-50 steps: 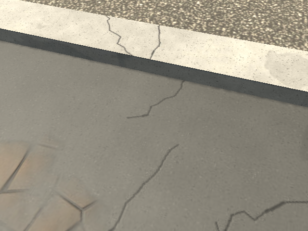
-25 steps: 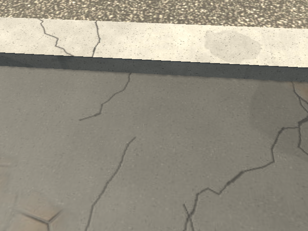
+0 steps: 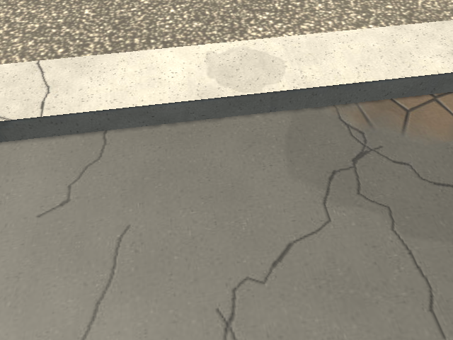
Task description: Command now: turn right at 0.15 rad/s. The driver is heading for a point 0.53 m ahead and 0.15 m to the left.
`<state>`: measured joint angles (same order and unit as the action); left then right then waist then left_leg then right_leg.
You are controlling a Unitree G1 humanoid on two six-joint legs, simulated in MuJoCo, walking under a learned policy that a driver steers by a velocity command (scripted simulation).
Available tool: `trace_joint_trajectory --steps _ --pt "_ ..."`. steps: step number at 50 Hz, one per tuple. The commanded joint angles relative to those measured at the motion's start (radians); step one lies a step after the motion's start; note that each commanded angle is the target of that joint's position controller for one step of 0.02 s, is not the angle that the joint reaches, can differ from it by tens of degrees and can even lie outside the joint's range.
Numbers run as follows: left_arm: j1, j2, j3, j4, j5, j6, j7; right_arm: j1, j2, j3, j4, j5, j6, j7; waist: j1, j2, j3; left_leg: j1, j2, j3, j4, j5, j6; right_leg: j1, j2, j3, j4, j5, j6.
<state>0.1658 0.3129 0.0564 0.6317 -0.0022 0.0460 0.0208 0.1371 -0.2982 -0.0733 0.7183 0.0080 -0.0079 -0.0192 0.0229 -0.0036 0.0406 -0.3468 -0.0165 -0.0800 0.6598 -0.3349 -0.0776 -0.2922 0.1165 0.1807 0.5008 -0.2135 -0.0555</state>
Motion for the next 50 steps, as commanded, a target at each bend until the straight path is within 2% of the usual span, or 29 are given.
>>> trace_joint_trajectory --steps 1,2,3,4,5,6,7,9,14,17,19,20,21,22,23,24,28,31,33,34,35,36,37,38,39,40,42,46,50 --pt "-0.031 0.069 0.005 -0.048 0.000 -0.010 -0.001 0.031 -0.045 -0.003 -0.048 -0.010 -0.029 0.018 -0.035 -0.115 -0.132 0.170 0.034 0.013 -0.289 0.202 0.035 0.079 -0.243 0.222 -0.086 0.202 -0.111" --pt "0.029 0.036 -0.007 -0.021 0.015 -0.020 -0.004 0.019 -0.061 0.001 -0.051 -0.029 -0.033 0.020 -0.008 -0.065 -0.133 0.251 0.092 -0.055 -0.329 0.331 0.060 0.045 -0.205 0.175 -0.070 0.115 -0.056" --pt "0.106 0.036 -0.008 -0.007 0.043 -0.030 -0.007 -0.011 -0.129 -0.004 -0.071 -0.037 -0.032 0.018 0.065 0.096 -0.136 0.264 0.207 -0.195 -0.316 0.515 0.124 0.023 -0.118 0.068 0.022 -0.068 -0.003" --pt "0.114 0.045 -0.003 -0.005 0.043 -0.035 -0.008 -0.075 -0.106 0.008 -0.066 -0.045 -0.032 0.021 0.103 0.168 -0.098 0.120 0.237 -0.226 -0.318 0.401 0.216 0.085 -0.097 0.003 -0.042 -0.125 0.044" --pt "0.066 0.085 0.004 0.005 0.048 -0.038 -0.005 -0.092 -0.081 0.010 -0.077 -0.029 -0.032 0.026 0.061 0.143 -0.068 0.082 0.178 -0.202 -0.336 0.223 0.203 0.122 -0.099 -0.010 -0.056 -0.066 0.067" --pt "0.009 0.106 0.014 0.000 0.040 -0.038 -0.001 -0.058 -0.094 0.007 -0.065 -0.024 -0.033 0.027 0.023 0.135 -0.054 0.071 0.145 -0.188 -0.339 0.147 0.172 0.125 -0.091 -0.021 -0.038 -0.035 0.066" --pt "-0.015 0.105 0.018 -0.004 0.032 -0.034 0.005 -0.044 -0.131 0.000 -0.061 -0.016 -0.035 0.026 0.014 0.143 -0.041 0.067 0.136 -0.196 -0.337 0.144 0.160 0.117 -0.088 -0.031 -0.018 -0.017 0.060" --pt "-0.014 0.096 0.019 -0.013 0.027 -0.034 0.011 -0.028 -0.156 -0.006 -0.063 -0.004 -0.035 0.018 0.009 0.157 -0.031 0.080 0.146 -0.239 -0.323 0.197 0.172 0.087 -0.089 -0.049 -0.011 0.000 0.058" --pt "0.002 0.071 0.030 -0.013 0.014 -0.052 0.011 -0.004 -0.163 -0.018 -0.094 0.010 -0.003 -0.003 -0.014 0.115 -0.082 0.124 0.137 -0.314 -0.246 0.331 0.216 0.062 -0.079 -0.097 0.030 0.017 0.061" --pt "0.025 0.079 0.044 -0.012 0.011 -0.056 0.004 -0.019 -0.157 -0.022 -0.126 0.015 0.017 -0.006 -0.013 0.052 -0.098 0.061 0.084 -0.295 -0.181 0.315 0.192 0.118 -0.110 -0.085 0.003 0.070 0.034" --pt "0.047 0.113 0.058 -0.012 0.015 -0.052 0.002 -0.018 -0.140 -0.019 -0.143 0.018 0.022 -0.003 -0.014 -0.061 -0.094 -0.047 0.004 -0.194 -0.056 0.206 0.133 0.187 -0.211 0.012 -0.075 0.146 -0.037" --pt "0.065 0.136 0.064 -0.010 0.021 -0.051 0.003 -0.003 -0.127 -0.016 -0.146 0.017 0.025 0.000 -0.010 -0.142 -0.089 -0.125 -0.049 -0.112 0.056 0.085 0.092 0.230 -0.331 0.124 -0.125 0.248 -0.117" --pt "0.053 0.139 0.062 -0.019 0.024 -0.054 0.009 0.007 -0.129 -0.021 -0.149 0.012 0.027 0.004 -0.007 -0.226 -0.097 -0.188 -0.058 -0.042 0.250 -0.226 0.061 0.240 -0.476 0.237 -0.157 0.391 -0.221" --pt "0.049 0.124 0.053 -0.031 0.024 -0.058 0.016 0.010 -0.167 -0.039 -0.148 0.010 0.029 0.008 -0.003 -0.165 -0.093 -0.230 -0.021 -0.037 0.463 -0.321 0.035 0.219 -0.541 0.260 -0.163 0.487 -0.276" --pt "0.016 0.113 0.047 -0.039 0.018 -0.059 0.022 0.022 -0.170 -0.046 -0.139 0.016 0.035 0.011 -0.024 -0.082 -0.083 -0.233 0.008 -0.046 0.539 -0.289 0.023 0.194 -0.518 0.193 -0.150 0.483 -0.256" --pt "-0.021 0.119 0.048 -0.039 0.008 -0.058 0.024 0.030 -0.141 -0.038 -0.133 0.020 0.044 0.014 -0.038 -0.056 -0.056 -0.240 0.032 -0.033 0.495 -0.230 0.014 0.180 -0.462 0.103 -0.150 0.436 -0.209" --pt "-0.021 0.155 0.061 -0.027 0.009 -0.033 0.026 -0.023 -0.082 -0.008 -0.170 0.020 0.049 0.033 0.004 -0.126 -0.073 -0.146 0.056 0.072 0.270 -0.111 -0.007 0.195 -0.369 -0.091 -0.139 0.465 -0.168" --pt "0.022 0.188 0.073 -0.011 -0.012 -0.029 0.011 -0.021 -0.101 -0.008 -0.188 0.026 0.051 0.046 0.027 -0.150 -0.107 -0.032 0.042 0.135 0.087 -0.072 0.028 0.166 -0.391 -0.112 -0.177 0.131 -0.155" --pt "0.008 0.185 0.070 -0.003 -0.031 -0.040 -0.002 0.058 -0.111 -0.017 -0.164 0.023 0.048 0.047 -0.021 -0.133 -0.093 0.105 0.009 0.183 -0.086 0.021 0.077 0.077 -0.385 -0.139 -0.151 -0.125 -0.118" --pt "0.020 0.148 0.059 0.005 -0.028 -0.048 -0.008 0.139 -0.129 -0.030 -0.128 0.023 0.044 0.041 -0.047 -0.098 -0.097 0.231 -0.024 0.192 -0.134 0.015 0.102 -0.007 -0.352 -0.182 -0.073 -0.222 -0.085" --pt "0.018 0.084 0.039 0.006 -0.009 -0.057 -0.017 0.253 -0.168 -0.050 -0.095 0.030 0.037 0.034 -0.088 0.028 -0.106 0.388 0.030 0.069 -0.196 -0.021 0.149 -0.151 -0.294 -0.272 0.156 -0.297 -0.025" --pt "-0.049 0.012 0.014 -0.076 0.026 -0.071 -0.024 0.315 -0.317 -0.077 -0.121 0.017 0.018 0.024 -0.092 0.324 -0.095 0.499 0.326 -0.505 -0.325 -0.149 0.328 -0.510 -0.133 -0.313 0.567 -0.467 0.071" --pt "-0.140 0.075 0.030 -0.105 -0.009 -0.100 -0.025 0.310 -0.275 -0.061 -0.140 -0.007 -0.020 0.038 -0.145 0.201 -0.090 0.429 0.404 -0.718 -0.469 -0.316 0.446 -0.619 -0.114 -0.115 0.677 -0.440 0.062" --pt "-0.152 0.122 0.044 -0.105 -0.041 -0.115 -0.031 0.262 -0.216 -0.041 -0.136 -0.011 -0.042 0.040 -0.106 0.153 -0.002 0.378 0.386 -0.654 -0.498 -0.381 0.419 -0.639 -0.158 -0.088 0.677 -0.334 0.038" --pt "-0.122 0.138 0.051 -0.082 -0.033 -0.123 -0.032 0.223 -0.173 -0.028 -0.137 -0.002 -0.052 0.038 -0.076 0.125 0.038 0.342 0.340 -0.558 -0.489 -0.333 0.376 -0.614 -0.183 -0.094 0.642 -0.228 0.030" --pt "-0.103 0.135 0.052 -0.061 -0.008 -0.130 -0.028 0.191 -0.156 -0.019 -0.141 0.003 -0.051 0.031 -0.059 0.110 0.044 0.322 0.294 -0.471 -0.477 -0.228 0.343 -0.581 -0.198 -0.096 0.591 -0.139 0.039" --pt "-0.072 0.116 0.050 -0.031 0.008 -0.139 -0.036 0.176 -0.140 -0.008 -0.140 -0.010 -0.051 0.016 -0.038 0.129 0.024 0.296 0.225 -0.329 -0.492 -0.028 0.309 -0.490 -0.191 -0.125 0.513 0.012 0.065" --pt "-0.107 0.060 0.025 -0.001 -0.003 -0.131 -0.046 0.234 -0.137 -0.004 -0.096 -0.008 -0.061 0.004 -0.074 0.100 0.006 0.329 0.187 -0.146 -0.495 0.240 0.269 -0.443 -0.184 -0.167 0.321 0.194 0.100" --pt "-0.193 0.041 0.006 -0.018 -0.022 -0.131 -0.066 0.275 -0.156 -0.006 -0.051 -0.009 -0.063 0.006 -0.119 0.107 0.052 0.323 0.200 -0.067 -0.525 0.267 0.260 -0.412 -0.182 -0.187 0.165 0.287 0.092"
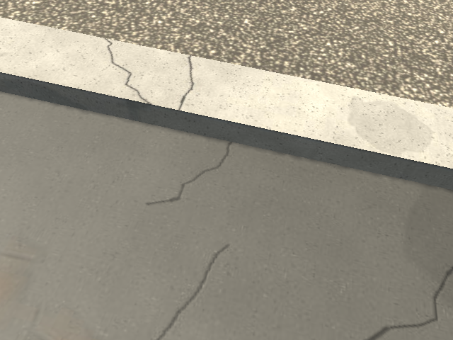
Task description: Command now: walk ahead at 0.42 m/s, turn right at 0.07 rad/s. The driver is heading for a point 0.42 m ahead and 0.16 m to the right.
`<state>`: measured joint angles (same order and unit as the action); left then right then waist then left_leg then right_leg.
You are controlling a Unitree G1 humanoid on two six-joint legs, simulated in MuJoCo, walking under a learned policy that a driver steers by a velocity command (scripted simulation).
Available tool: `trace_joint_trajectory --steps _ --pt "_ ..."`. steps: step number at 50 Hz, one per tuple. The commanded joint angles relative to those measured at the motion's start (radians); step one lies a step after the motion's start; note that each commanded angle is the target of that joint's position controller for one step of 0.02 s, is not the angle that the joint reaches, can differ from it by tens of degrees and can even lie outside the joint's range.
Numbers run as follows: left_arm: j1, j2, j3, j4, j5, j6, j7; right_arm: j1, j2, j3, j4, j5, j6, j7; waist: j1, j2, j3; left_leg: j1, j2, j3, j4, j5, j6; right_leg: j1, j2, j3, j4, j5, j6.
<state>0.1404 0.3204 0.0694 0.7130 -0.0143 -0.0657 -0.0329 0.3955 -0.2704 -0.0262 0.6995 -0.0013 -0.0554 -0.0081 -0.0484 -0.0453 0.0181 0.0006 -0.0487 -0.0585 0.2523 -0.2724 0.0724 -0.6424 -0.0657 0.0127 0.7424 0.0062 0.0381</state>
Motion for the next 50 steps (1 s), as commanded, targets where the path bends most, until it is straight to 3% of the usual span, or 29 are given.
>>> trace_joint_trajectory --steps 1,6,8,9,10,11,12,13,14,15,16,18,20,22,24,27,29,31,32,33,34,35,37,39,41,45,47,48,50 --pt "-0.188 0.031 -0.012 -0.106 -0.013 -0.022 -0.019 0.025 -0.187 -0.054 -0.022 0.002 -0.017 -0.004 -0.055 0.141 0.092 -0.021 0.241 -0.076 -0.125 0.203 0.112 -0.061 0.001 -0.023 -0.105 0.077 -0.011" --pt "-0.238 0.030 -0.023 -0.134 -0.013 -0.037 -0.052 0.043 -0.197 -0.059 0.024 0.009 -0.008 -0.004 -0.055 0.120 0.118 0.086 0.289 -0.006 -0.078 0.414 0.102 -0.054 0.040 -0.048 -0.206 -0.004 -0.084" --pt "-0.184 0.058 -0.010 -0.129 -0.006 -0.037 -0.052 0.027 -0.217 -0.063 0.023 0.006 -0.001 -0.013 -0.013 0.153 0.038 0.134 0.283 0.035 0.043 0.820 0.077 0.062 0.099 -0.089 -0.208 -0.072 -0.124" --pt "-0.105 0.089 0.006 -0.112 -0.004 -0.033 -0.047 0.023 -0.228 -0.065 0.021 0.002 0.007 -0.020 0.030 0.171 -0.036 0.154 0.272 0.056 0.161 1.037 0.062 0.167 0.138 -0.115 -0.196 -0.107 -0.148" --pt "0.042 0.126 0.027 -0.079 -0.007 -0.028 -0.037 0.002 -0.231 -0.063 0.014 -0.001 0.017 -0.026 0.113 0.161 -0.129 0.102 0.243 0.098 0.355 1.142 0.033 0.371 0.171 -0.131 -0.229 -0.069 -0.180" --pt "0.203 0.172 0.046 -0.056 -0.011 -0.018 -0.021 0.002 -0.221 -0.055 -0.006 -0.014 0.012 -0.033 0.187 0.117 -0.229 -0.133 0.227 0.103 0.608 0.947 -0.003 0.695 0.073 0.019 -0.202 -0.048 -0.231" --pt "0.299 0.275 0.070 -0.046 -0.007 -0.017 -0.015 0.113 -0.094 -0.015 -0.043 -0.025 -0.011 -0.014 0.124 -0.168 -0.384 -0.581 0.022 0.084 1.066 0.100 -0.094 1.098 -0.230 0.598 -0.236 -0.241 -0.449" --pt "0.315 0.173 0.047 -0.040 -0.014 -0.015 -0.009 0.048 -0.149 -0.017 -0.033 -0.008 -0.046 0.002 0.175 -0.100 -0.460 -0.698 -0.019 -0.077 1.175 -0.248 -0.083 1.142 -0.265 0.815 -0.398 -0.365 -0.450" --pt "0.253 0.154 0.038 -0.047 -0.007 -0.010 0.000 -0.080 -0.191 -0.031 -0.081 0.038 -0.069 0.017 0.179 -0.072 -0.272 -0.788 0.044 -0.092 1.174 -0.181 -0.069 1.005 -0.237 0.663 -0.441 -0.391 -0.393" --pt "0.189 0.142 0.034 -0.061 -0.005 -0.008 0.005 -0.135 -0.184 -0.022 -0.100 0.037 -0.085 0.017 0.147 0.025 -0.163 -0.776 0.089 -0.073 1.095 -0.111 -0.057 0.836 -0.199 0.555 -0.466 -0.336 -0.364" --pt "0.138 0.122 0.026 -0.071 -0.001 -0.007 0.007 -0.157 -0.175 -0.025 -0.103 0.012 -0.090 0.013 0.105 0.078 -0.079 -0.739 0.117 -0.058 1.003 -0.077 -0.063 0.685 -0.158 0.479 -0.489 -0.233 -0.349" --pt "0.068 0.099 0.016 -0.097 0.017 -0.007 0.015 -0.114 -0.168 -0.029 -0.094 -0.005 -0.071 0.011 0.035 0.023 -0.023 -0.633 0.147 -0.042 0.930 -0.045 -0.090 0.497 -0.111 0.377 -0.535 -0.018 -0.350" --pt "0.047 0.100 0.014 -0.082 0.015 -0.013 0.023 -0.071 -0.139 -0.021 -0.076 -0.015 -0.049 0.006 0.004 0.011 -0.014 -0.564 0.146 0.001 0.837 -0.038 -0.135 0.374 -0.093 0.250 -0.525 0.316 -0.351" --pt "0.040 0.119 0.017 -0.065 0.015 -0.017 0.029 -0.107 -0.098 -0.006 -0.087 -0.025 -0.042 -0.001 0.009 -0.004 -0.013 -0.492 0.119 0.042 0.664 0.074 -0.160 0.291 -0.034 0.131 -0.508 0.458 -0.313" --pt "0.085 0.118 0.018 -0.038 0.005 -0.008 0.034 -0.174 -0.077 0.000 -0.092 -0.025 -0.044 0.001 0.055 -0.017 -0.052 -0.430 0.085 0.055 0.504 0.269 -0.160 0.307 0.008 0.083 -0.478 0.409 -0.264" --pt "0.142 0.117 0.014 0.001 -0.004 0.010 0.040 -0.245 -0.092 -0.009 -0.106 -0.006 -0.049 0.013 0.094 -0.039 -0.074 -0.399 0.063 0.020 0.349 0.417 -0.135 0.397 -0.029 0.134 -0.439 0.247 -0.230" --pt "0.135 0.113 0.011 0.011 0.001 0.018 0.043 -0.235 -0.127 -0.028 -0.107 -0.011 -0.052 0.017 0.078 -0.053 -0.082 -0.387 0.070 -0.012 0.296 0.384 -0.101 0.464 -0.070 0.188 -0.374 0.192 -0.206" --pt "0.109 0.089 0.004 0.015 0.004 0.026 0.044 -0.168 -0.141 -0.044 -0.084 -0.024 -0.057 0.017 0.029 -0.039 -0.087 -0.293 0.064 0.002 0.214 0.412 -0.063 0.478 -0.049 0.197 -0.260 0.158 -0.168" --pt "0.139 0.059 -0.005 0.014 0.015 0.026 0.042 -0.142 -0.172 -0.051 -0.084 -0.035 -0.062 0.012 0.030 0.027 -0.114 -0.189 0.124 -0.038 0.195 0.686 -0.039 0.452 0.018 0.171 -0.148 0.067 -0.128" --pt "0.265 0.008 -0.024 0.021 0.033 0.020 0.038 -0.134 -0.208 -0.050 -0.108 -0.055 -0.061 0.008 0.078 0.204 -0.228 0.040 0.309 -0.217 0.255 1.023 0.070 0.320 0.099 0.145 0.055 -0.301 -0.071" --pt "0.345 0.005 -0.033 0.049 0.014 0.028 0.039 -0.098 -0.136 -0.037 -0.087 -0.049 -0.043 0.012 0.069 0.334 -0.338 0.114 0.432 -0.405 0.222 0.981 0.197 0.243 0.123 0.121 0.250 -0.671 -0.016" --pt "0.314 0.069 -0.019 0.054 0.004 0.047 0.040 -0.096 -0.091 -0.021 -0.081 -0.022 -0.031 0.024 0.058 0.245 -0.313 0.058 0.406 -0.451 0.178 0.730 0.194 0.216 0.095 0.147 0.304 -0.706 0.004" --pt "0.200 0.083 -0.005 0.049 0.002 0.098 0.055 -0.187 -0.086 -0.016 -0.079 -0.012 -0.008 0.034 0.056 0.132 -0.176 -0.100 0.340 -0.378 0.100 0.292 0.132 0.180 0.051 0.121 0.316 -0.625 0.034" --pt "0.164 0.062 -0.006 0.040 0.006 0.125 0.066 -0.278 -0.108 -0.021 -0.081 -0.026 0.006 0.029 0.078 0.185 -0.089 -0.265 0.275 -0.288 0.029 0.081 0.095 0.254 0.023 0.091 0.180 -0.544 0.043" --pt "0.188 0.033 -0.011 0.066 0.012 0.122 0.072 -0.292 -0.103 -0.023 -0.070 -0.032 0.014 0.019 0.080 0.212 -0.088 -0.316 0.222 -0.197 0.023 0.068 0.086 0.355 0.038 0.050 0.053 -0.489 0.041" --pt "0.207 0.008 -0.015 0.103 0.023 0.108 0.066 -0.289 -0.085 -0.018 -0.041 -0.010 0.024 0.006 0.089 0.175 -0.106 -0.338 0.199 -0.152 0.050 -0.069 0.073 0.493 0.051 0.008 -0.207 -0.238 0.004" --pt "0.164 0.034 -0.017 0.081 0.044 0.101 0.067 -0.254 -0.061 -0.008 -0.016 -0.015 0.021 0.007 0.072 0.123 -0.056 -0.390 0.156 -0.126 0.067 -0.208 -0.001 0.507 -0.010 0.077 -0.288 -0.180 -0.037" --pt "0.152 0.088 -0.003 0.091 0.031 0.099 0.069 -0.239 -0.076 -0.016 -0.021 -0.019 0.021 0.009 0.033 0.036 -0.007 -0.365 0.103 -0.069 0.076 -0.205 -0.029 0.402 -0.011 0.084 -0.278 -0.309 -0.069" --pt "0.134 0.038 -0.013 0.102 0.029 0.080 0.068 -0.271 -0.068 -0.017 -0.019 -0.019 0.019 0.007 0.044 -0.010 0.010 -0.266 0.084 -0.039 0.149 -0.087 -0.038 0.307 -0.001 0.084 -0.321 -0.389 -0.064"
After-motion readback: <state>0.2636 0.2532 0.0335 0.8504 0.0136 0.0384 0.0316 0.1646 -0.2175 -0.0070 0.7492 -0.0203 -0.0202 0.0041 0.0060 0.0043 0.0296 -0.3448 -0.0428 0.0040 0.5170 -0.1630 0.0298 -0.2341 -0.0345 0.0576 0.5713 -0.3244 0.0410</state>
